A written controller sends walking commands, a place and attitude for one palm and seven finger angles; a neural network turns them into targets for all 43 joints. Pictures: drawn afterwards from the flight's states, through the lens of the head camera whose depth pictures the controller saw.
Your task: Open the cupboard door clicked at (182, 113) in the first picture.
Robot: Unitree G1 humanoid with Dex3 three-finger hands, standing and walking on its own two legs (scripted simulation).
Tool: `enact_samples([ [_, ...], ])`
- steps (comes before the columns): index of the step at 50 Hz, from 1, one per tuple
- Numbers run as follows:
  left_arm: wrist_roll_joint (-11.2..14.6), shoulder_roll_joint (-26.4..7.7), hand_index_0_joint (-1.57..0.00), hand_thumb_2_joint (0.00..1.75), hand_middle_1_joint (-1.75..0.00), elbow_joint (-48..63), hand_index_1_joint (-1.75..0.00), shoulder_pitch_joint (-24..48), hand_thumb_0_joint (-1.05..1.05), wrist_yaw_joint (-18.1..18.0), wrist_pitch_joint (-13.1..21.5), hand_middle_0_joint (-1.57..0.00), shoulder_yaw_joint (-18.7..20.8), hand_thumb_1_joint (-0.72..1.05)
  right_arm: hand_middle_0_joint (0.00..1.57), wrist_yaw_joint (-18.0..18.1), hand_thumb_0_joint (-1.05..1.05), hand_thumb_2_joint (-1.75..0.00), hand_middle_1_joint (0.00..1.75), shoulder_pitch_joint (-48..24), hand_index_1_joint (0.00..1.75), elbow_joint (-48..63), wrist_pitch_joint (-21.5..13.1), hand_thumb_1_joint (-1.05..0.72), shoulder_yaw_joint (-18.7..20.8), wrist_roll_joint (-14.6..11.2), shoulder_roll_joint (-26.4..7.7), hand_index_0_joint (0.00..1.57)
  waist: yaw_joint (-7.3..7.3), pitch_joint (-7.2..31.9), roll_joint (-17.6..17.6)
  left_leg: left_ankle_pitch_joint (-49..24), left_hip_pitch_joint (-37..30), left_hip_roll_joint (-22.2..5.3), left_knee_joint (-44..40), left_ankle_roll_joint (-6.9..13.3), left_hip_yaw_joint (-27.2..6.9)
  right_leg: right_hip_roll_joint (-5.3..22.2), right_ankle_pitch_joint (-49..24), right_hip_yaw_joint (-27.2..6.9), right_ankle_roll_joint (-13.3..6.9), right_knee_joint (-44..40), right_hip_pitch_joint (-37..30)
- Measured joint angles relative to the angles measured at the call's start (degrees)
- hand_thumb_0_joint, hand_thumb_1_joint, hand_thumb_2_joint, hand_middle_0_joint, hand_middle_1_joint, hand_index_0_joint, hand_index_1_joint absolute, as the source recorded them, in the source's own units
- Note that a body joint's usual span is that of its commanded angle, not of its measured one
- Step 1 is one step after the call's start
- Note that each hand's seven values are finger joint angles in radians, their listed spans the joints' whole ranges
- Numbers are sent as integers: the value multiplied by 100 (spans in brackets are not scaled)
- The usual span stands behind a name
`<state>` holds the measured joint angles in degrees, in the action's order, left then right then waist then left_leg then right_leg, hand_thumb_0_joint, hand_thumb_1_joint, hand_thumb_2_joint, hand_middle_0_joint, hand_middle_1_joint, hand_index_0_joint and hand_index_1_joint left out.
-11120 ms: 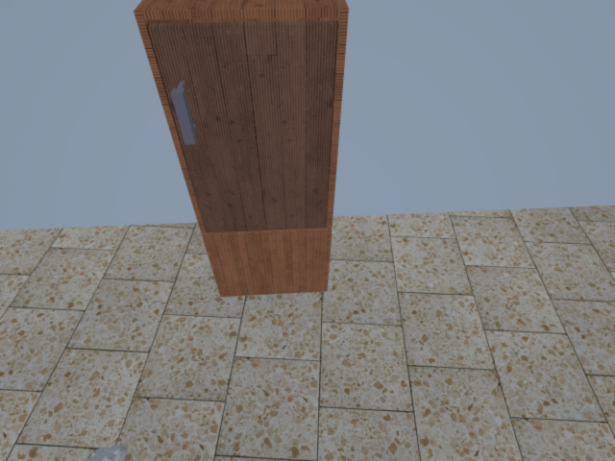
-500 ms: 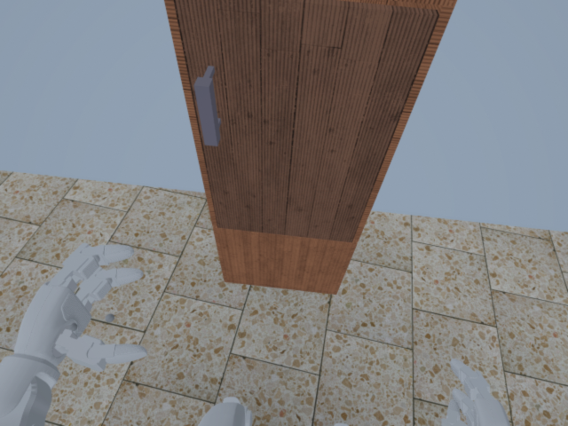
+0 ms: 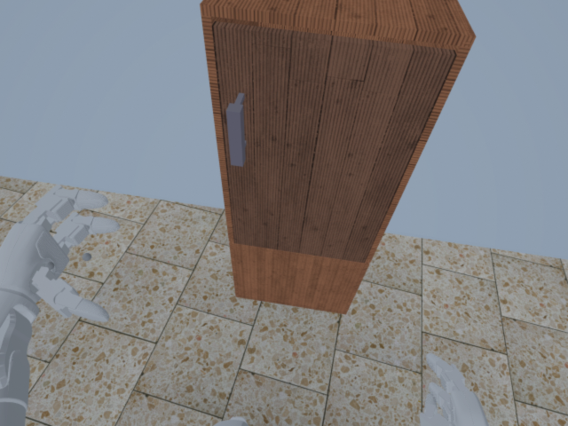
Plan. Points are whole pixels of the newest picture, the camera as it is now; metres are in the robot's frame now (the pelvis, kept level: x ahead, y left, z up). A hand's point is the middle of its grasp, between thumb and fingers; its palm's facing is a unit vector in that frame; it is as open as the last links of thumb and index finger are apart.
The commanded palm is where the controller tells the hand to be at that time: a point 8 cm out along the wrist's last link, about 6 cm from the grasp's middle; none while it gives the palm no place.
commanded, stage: raise the hand with hooked fingers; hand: left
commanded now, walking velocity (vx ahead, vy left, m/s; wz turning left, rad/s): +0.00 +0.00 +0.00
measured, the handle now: (239, 129) +0.60 +0.13 +0.08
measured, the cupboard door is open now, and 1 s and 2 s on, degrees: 0 0 0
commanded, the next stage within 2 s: move the hooked fingers beside the handle in 0.52 s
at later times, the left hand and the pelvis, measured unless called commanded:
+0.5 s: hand (119, 259) +0.29 +0.23 +0.10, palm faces -0.04 -1.00 -0.05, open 14.0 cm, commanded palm +0.26 +0.28 +0.10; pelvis +0.00 -0.04 +0.00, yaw +0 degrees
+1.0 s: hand (151, 213) +0.36 +0.22 +0.10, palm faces -0.08 -1.00 -0.01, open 14.0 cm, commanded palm +0.33 +0.27 +0.09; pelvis +0.00 -0.04 +0.00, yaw -1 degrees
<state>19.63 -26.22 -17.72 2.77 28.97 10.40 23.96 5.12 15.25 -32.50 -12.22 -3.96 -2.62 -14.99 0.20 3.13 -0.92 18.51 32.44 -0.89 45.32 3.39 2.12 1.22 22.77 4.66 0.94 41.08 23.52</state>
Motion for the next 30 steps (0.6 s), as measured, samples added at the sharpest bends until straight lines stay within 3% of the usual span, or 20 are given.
enact_samples([
  [8,88,-219,-29,30,-120,-579,-120,249,-1,319,-368,-30,33,-50,20,-7,1,-90,30,162,30,25,111,-90,103,-56,-145,21,-98,50,-92,-102,-95,-17,-210,-47,18,-21,-72,-24,-5,-136,-43],
  [19,82,93,-30,30,-120,-465,-120,-14,-2,175,89,-30,107,-50,20,-48,1,-90,30,203,30,-17,126,-90,171,-18,-140,21,-123,-2,-20,-113,-108,-130,-209,-197,-36,-138,-21,10,-147,-46,-9],
  [30,196,28,-30,30,-120,-738,-120,69,-2,351,62,-30,65,-50,20,8,1,-90,30,95,30,-80,122,-90,173,-73,-144,21,-94,88,-175,-135,-152,-184,-242,-299,-74,-196,18,36,-237,7,-13],
])
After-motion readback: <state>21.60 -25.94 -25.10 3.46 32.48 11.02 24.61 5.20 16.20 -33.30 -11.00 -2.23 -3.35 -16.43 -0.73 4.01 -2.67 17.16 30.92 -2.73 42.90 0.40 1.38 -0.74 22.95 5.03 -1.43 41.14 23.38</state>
